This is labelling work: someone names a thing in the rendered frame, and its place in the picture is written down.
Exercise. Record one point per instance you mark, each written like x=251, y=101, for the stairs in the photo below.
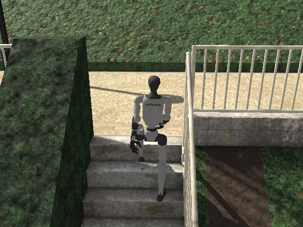
x=122, y=192

